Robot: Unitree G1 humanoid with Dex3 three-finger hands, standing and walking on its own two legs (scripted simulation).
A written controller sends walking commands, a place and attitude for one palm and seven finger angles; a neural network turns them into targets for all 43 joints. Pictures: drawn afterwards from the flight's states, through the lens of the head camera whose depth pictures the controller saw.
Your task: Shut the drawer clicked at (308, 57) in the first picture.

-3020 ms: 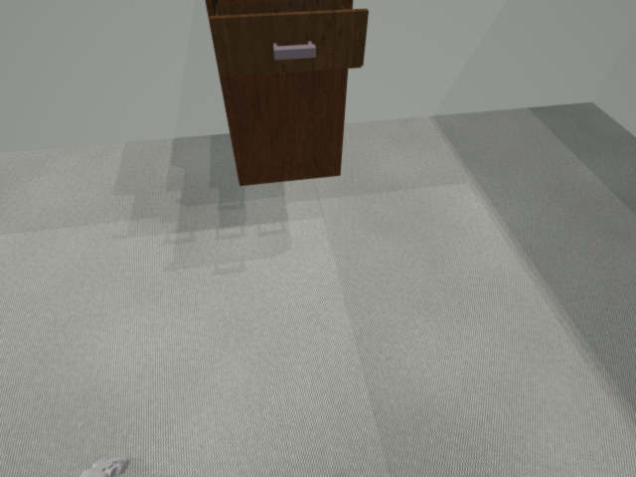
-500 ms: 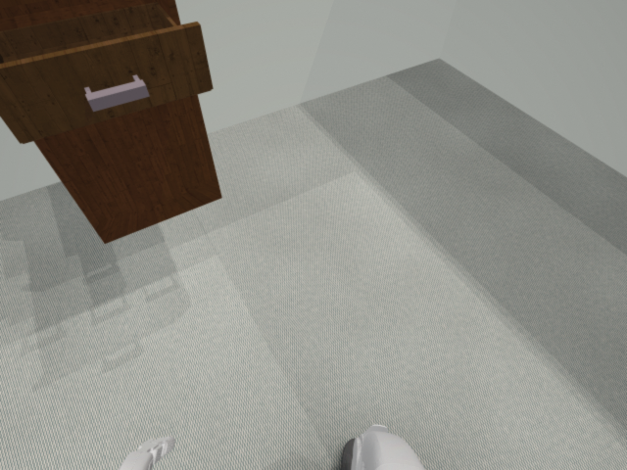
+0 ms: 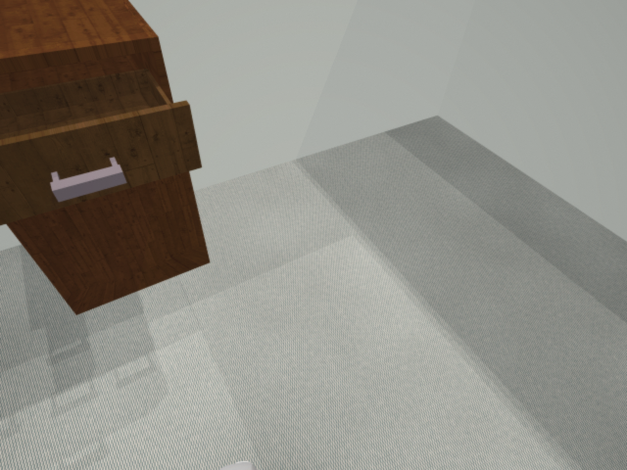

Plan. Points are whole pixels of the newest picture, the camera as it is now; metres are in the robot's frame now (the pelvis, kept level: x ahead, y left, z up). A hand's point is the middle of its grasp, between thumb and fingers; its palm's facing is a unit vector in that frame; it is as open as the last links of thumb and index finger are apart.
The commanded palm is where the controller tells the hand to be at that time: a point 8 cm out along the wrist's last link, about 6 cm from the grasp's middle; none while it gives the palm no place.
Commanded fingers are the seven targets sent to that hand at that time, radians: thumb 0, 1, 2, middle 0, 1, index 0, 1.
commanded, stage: walk to a spot facing it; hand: left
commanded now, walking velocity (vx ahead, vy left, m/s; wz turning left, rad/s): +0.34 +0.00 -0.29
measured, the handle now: (87, 175) +0.59 +0.49 -0.01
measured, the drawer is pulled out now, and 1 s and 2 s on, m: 0.28 0.28 0.28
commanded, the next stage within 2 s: turn to face it in 0.30 s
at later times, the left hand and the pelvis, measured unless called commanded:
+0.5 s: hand (225, 371) +0.30 +0.17 -0.17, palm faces -0.23 -0.95 -0.20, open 7.3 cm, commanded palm none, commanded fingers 0.00 0.90 0.90 -0.20 -0.30 -0.20 -0.30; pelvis +0.18 +0.00 +0.00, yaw -13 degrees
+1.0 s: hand (217, 359) +0.33 +0.20 -0.19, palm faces +0.07 -0.98 -0.16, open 7.3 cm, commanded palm none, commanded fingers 0.00 0.90 0.90 -0.20 -0.30 -0.20 -0.30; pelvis +0.23 +0.01 -0.02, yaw +3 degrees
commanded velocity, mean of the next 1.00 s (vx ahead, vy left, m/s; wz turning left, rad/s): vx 0.07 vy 0.00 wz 0.17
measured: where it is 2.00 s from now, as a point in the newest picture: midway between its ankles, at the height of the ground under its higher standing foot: outside the picture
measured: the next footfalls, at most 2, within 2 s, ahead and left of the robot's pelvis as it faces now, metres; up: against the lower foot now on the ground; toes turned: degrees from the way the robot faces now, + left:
left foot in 0.04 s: +0.15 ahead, +0.13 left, +0.00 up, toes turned +9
right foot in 0.54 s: +0.32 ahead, -0.15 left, +0.00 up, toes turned -21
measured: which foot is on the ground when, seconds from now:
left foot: up 0.00-0.02, down 0.04-0.56, up 0.58-0.90, down 0.92-1.00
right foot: down 0.00-0.06, up 0.08-0.52, down 0.54-0.92, up 0.94-1.00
